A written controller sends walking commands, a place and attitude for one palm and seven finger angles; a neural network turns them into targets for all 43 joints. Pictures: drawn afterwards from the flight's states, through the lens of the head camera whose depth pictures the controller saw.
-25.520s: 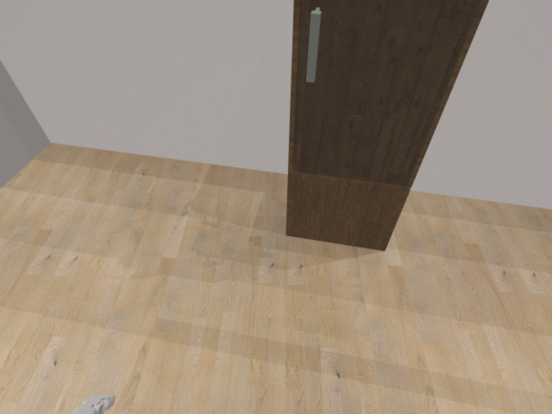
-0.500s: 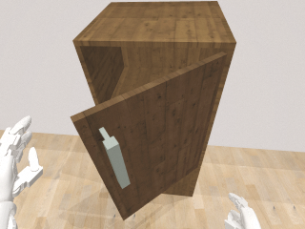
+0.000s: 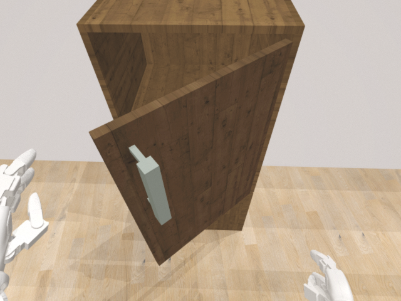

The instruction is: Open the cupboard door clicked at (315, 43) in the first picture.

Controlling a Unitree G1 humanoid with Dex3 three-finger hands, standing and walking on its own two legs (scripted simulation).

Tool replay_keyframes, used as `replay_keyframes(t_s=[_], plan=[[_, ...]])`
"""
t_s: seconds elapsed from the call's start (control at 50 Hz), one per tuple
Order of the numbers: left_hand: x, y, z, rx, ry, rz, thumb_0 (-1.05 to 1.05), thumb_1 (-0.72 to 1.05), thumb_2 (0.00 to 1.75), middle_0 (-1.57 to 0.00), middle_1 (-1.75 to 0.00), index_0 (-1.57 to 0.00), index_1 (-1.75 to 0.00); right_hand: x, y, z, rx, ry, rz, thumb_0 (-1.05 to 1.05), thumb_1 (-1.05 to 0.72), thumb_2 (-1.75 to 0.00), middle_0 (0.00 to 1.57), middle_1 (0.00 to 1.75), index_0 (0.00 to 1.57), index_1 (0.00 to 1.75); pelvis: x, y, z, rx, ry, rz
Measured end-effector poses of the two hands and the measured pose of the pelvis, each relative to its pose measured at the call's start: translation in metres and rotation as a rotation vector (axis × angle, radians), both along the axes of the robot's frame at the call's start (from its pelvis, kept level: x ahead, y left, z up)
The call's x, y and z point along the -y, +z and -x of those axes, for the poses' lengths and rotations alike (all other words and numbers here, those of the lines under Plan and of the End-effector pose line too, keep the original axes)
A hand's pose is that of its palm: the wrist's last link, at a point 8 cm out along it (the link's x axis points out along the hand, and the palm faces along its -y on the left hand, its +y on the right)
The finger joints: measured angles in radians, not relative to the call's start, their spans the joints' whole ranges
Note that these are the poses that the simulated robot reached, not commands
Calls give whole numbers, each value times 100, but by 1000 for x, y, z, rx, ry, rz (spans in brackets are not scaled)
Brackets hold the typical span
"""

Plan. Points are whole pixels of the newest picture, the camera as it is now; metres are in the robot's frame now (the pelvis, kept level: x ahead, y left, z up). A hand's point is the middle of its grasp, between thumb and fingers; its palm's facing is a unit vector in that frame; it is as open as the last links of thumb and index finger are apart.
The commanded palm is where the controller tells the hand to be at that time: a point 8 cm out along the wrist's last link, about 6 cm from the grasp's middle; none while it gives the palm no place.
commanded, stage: step back with the hand held close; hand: left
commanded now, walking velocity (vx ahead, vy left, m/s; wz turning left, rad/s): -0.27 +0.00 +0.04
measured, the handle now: (150, 187) +0.28 +0.11 +0.12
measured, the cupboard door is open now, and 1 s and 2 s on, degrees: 41 41 41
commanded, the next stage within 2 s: stop stepping back and stand still in 0.86 s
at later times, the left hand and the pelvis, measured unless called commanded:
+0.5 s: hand out of the picture +0.12 +0.30 +0.14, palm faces +0.43 -0.81 -0.40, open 7.4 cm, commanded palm +0.05 +0.35 +0.18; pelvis -0.07 +0.04 -0.02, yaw +3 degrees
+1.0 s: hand out of the picture +0.02 +0.32 +0.18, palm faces +0.33 -0.84 -0.44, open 7.4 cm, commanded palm -0.05 +0.36 +0.18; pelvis -0.20 +0.07 -0.01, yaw -1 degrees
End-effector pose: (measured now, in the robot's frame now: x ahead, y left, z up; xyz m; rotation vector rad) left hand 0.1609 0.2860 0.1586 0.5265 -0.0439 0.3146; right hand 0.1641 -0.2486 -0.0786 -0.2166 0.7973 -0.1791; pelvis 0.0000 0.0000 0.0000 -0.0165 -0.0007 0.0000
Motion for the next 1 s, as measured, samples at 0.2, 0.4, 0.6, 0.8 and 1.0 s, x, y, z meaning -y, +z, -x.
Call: replay_keyframes(t_s=[0.2, 0.4, 0.6, 0.8, 1.0], plan=[[-30, 25, 34, 155, 19, -99, 1, 89, 90, -21, -30, -22, -30, -21, 1, 34, 28, 4, 20, 2, -91, -90, 20, 30, 20, 30, -16, -8, 31, 9, 1, 0], [-43, 1, 70, 167, 66, -24, 1, 89, 90, -21, -30, -22, -30, -44, -9, 67, 7, 56, 24, 2, -90, -90, 20, 30, 21, 30, -29, -16, 61, 8, 29, 19], [-78, 21, 91, 292, 8, -64, 1, 88, 90, -21, -30, -22, -30, -71, 6, 100, -4, 60, 96, 2, -90, -90, 20, 30, 21, 30, -57, -11, 88, 7, 48, 59], [-91, 26, 117, 279, -32, 24, 1, 89, 90, -21, -30, -21, -30, -109, 32, 127, 47, 83, 41, 2, -90, -90, 20, 30, 21, 30, -70, 9, 126, -62, -3, 114], [-72, 32, 180, 296, -138, -51, 1, 89, 90, -21, -30, -21, -30, -104, 19, 173, 109, 127, 43, 1, -90, -90, 20, 30, 21, 30, -66, -10, 196, -82, -24, 45]])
